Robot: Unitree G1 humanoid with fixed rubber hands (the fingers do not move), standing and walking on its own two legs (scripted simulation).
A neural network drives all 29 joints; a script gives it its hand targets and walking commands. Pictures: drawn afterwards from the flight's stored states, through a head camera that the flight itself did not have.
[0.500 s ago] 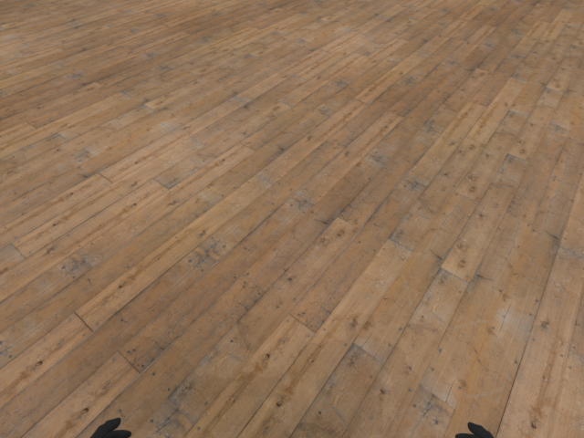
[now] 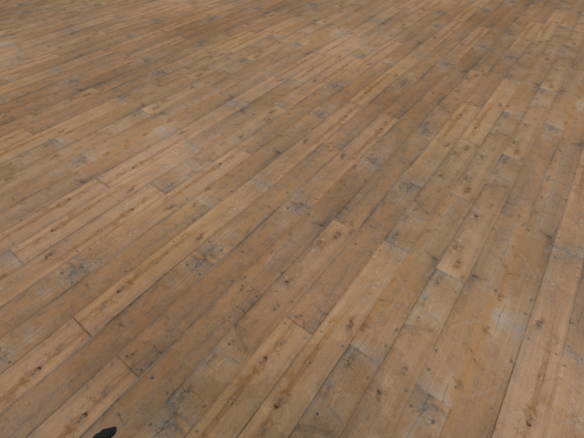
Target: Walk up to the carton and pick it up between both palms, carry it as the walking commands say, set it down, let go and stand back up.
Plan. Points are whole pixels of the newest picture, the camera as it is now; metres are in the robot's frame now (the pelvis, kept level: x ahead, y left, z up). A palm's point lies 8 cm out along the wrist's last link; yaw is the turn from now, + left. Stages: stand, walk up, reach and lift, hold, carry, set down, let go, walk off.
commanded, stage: stand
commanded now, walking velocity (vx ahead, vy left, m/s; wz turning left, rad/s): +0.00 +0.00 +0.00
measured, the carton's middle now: out of the picture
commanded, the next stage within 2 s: walk up in 0.62 s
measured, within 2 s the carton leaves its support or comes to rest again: neither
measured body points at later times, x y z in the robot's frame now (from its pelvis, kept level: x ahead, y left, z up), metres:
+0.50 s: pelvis +0.02 +0.00 +0.00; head +0.02 +0.00 +0.45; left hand +0.09 +0.30 -0.13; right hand +0.09 -0.29 -0.13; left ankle +0.04 +0.13 -0.74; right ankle +0.04 -0.11 -0.74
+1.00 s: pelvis +0.02 +0.02 -0.01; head +0.04 +0.03 +0.44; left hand +0.10 +0.30 -0.16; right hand +0.10 -0.27 -0.14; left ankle +0.04 +0.13 -0.74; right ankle +0.03 -0.11 -0.73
